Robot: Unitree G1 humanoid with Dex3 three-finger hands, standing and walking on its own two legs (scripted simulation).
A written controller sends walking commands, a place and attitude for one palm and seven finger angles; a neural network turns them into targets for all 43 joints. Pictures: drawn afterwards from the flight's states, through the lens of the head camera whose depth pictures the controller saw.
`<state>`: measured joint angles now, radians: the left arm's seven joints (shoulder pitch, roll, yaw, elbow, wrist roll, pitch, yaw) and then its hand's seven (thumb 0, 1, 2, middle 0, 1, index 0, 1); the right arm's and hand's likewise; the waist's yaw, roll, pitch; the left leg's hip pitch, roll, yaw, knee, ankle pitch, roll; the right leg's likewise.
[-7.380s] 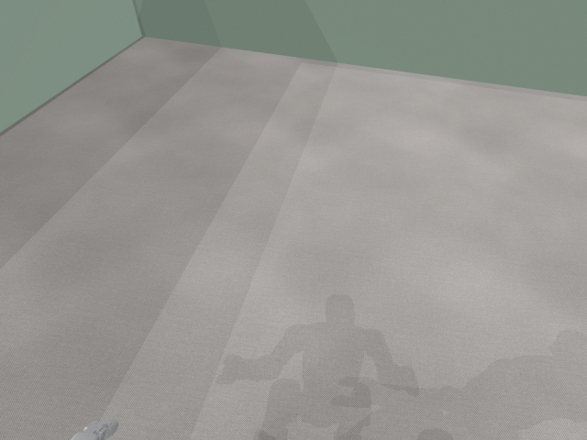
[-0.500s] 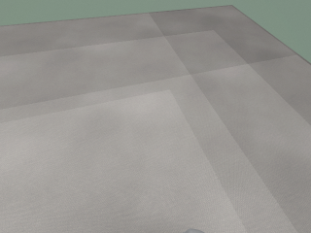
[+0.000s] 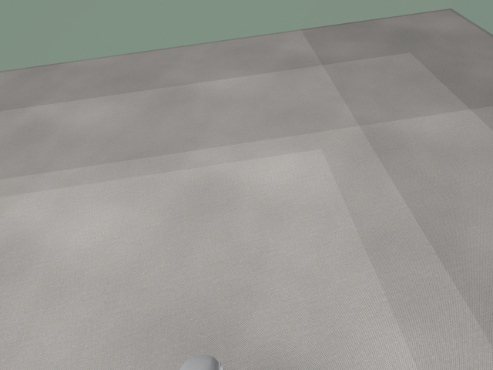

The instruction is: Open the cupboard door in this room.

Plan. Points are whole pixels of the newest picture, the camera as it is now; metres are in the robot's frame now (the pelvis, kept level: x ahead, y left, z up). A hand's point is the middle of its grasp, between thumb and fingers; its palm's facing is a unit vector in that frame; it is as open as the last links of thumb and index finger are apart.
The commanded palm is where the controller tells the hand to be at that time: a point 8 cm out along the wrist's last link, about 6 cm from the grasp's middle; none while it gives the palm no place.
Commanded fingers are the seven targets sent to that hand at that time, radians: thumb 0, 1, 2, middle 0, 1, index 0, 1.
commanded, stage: turn or walk to find it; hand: left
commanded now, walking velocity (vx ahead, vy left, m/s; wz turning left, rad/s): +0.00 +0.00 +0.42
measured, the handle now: out of the picture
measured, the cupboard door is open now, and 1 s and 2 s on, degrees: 0 0 0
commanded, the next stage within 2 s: none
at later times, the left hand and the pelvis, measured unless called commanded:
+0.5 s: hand out of the picture -0.03 +0.26 -0.17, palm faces +0.25 -0.94 -0.24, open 7.4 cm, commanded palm none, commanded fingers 0.00 0.90 0.90 -0.20 -0.30 -0.20 -0.30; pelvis -0.04 +0.04 +0.00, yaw +11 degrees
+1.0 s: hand out of the picture -0.08 +0.19 -0.16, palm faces +0.42 -0.87 -0.25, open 7.3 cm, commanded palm none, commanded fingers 0.00 0.90 0.90 -0.20 -0.30 -0.20 -0.30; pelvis -0.07 -0.01 +0.00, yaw +25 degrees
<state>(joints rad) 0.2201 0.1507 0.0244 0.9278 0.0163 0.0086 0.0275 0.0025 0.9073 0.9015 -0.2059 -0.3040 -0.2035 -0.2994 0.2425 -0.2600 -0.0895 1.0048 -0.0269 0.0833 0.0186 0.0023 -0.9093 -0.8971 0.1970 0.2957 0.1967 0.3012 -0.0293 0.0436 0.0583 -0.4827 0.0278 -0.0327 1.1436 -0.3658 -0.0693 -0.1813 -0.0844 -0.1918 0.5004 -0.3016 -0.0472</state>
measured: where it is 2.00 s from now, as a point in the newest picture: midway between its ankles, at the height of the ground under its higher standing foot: outside the picture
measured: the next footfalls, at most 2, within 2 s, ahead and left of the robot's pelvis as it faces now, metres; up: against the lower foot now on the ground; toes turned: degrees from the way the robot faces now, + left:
left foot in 0.26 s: +0.01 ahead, +0.15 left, +0.00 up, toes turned +12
right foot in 0.70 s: +0.01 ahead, -0.10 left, +0.00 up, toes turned +12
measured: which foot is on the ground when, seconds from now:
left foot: up 0.00-0.24, down 0.26-0.70, up 0.72-1.00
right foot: down 0.00-0.26, up 0.28-0.68, down 0.70-1.00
